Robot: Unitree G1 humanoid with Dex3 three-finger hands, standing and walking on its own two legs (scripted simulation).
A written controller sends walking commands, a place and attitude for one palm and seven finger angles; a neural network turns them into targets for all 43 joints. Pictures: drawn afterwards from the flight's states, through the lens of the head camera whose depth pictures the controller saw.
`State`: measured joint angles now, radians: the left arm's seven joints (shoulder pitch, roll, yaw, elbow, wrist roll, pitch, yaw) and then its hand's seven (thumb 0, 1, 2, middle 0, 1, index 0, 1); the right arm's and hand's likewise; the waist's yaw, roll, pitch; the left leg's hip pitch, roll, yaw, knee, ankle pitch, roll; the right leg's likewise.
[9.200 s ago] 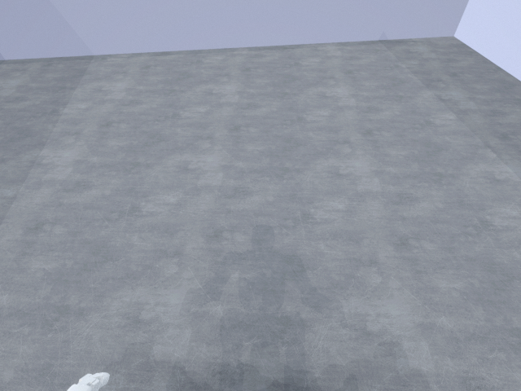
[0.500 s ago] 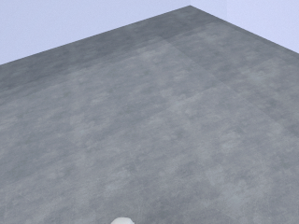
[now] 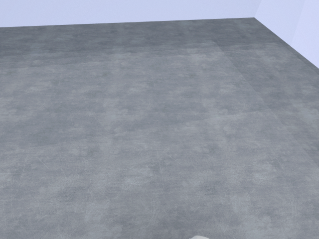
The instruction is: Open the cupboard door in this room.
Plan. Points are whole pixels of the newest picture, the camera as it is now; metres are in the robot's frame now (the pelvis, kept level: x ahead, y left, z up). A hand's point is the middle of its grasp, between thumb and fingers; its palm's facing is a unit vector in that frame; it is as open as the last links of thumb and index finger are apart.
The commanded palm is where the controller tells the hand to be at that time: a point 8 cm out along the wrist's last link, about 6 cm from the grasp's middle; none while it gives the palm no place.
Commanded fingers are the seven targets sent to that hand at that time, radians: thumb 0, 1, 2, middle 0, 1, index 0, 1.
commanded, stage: turn or walk to find it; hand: left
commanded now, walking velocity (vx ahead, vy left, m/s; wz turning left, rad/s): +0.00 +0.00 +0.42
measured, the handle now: out of the picture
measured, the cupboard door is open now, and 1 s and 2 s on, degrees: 0 0 0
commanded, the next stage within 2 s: none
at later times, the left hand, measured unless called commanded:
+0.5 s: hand out of the picture +0.03 +0.14 -0.14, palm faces +0.22 -0.94 -0.28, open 7.4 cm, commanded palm none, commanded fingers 0.00 0.90 0.90 -0.20 -0.30 -0.20 -0.30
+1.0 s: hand out of the picture -0.15 +0.19 -0.18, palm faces +0.49 -0.84 -0.24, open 7.4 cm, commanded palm none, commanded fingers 0.00 0.90 0.90 -0.20 -0.30 -0.20 -0.30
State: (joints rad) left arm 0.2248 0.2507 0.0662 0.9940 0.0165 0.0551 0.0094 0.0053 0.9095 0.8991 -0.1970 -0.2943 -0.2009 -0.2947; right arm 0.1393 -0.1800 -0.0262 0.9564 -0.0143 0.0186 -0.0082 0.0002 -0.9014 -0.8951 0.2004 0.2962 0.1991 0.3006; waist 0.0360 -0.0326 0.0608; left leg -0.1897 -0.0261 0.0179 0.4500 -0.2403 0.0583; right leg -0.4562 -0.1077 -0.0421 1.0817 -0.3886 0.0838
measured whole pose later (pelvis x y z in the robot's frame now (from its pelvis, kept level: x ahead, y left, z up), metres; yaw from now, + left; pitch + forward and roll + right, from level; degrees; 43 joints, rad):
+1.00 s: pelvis -0.08 -0.01 +0.00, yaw +25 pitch -1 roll -1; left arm 0.24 0.26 0.07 1.01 0.02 0.07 0.01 0.01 0.91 0.90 -0.20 -0.29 -0.20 -0.29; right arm 0.13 -0.20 -0.03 0.95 -0.02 0.02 -0.01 0.00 -0.90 -0.90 0.20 0.30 0.20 0.30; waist 0.04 -0.03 0.07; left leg -0.21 -0.01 0.02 0.50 -0.27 0.05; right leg -0.45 -0.10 -0.07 1.09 -0.42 0.07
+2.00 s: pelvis -0.11 -0.06 -0.01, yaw +51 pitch -1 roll -1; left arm 0.29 0.25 0.06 1.02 0.02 0.07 0.03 0.00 0.91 0.90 -0.20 -0.29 -0.20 -0.29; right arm 0.08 -0.21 -0.04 0.94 -0.01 0.02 0.01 0.00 -0.91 -0.90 0.20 0.30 0.19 0.30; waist 0.06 -0.06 0.09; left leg -0.25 -0.01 0.08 0.61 -0.35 0.06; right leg -0.34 -0.13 -0.16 0.92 -0.55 0.05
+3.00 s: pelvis -0.11 -0.11 -0.01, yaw +77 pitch +0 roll +2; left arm 0.28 0.19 0.04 0.98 0.03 0.01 0.02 0.00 0.91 0.90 -0.20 -0.30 -0.21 -0.30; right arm 0.14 -0.25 -0.07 0.99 -0.01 0.07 0.00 0.00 -0.91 -0.90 0.19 0.30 0.19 0.30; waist 0.03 0.00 0.09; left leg -0.35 0.03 0.02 0.81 -0.44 -0.07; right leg -0.20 -0.13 -0.23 0.56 -0.35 -0.01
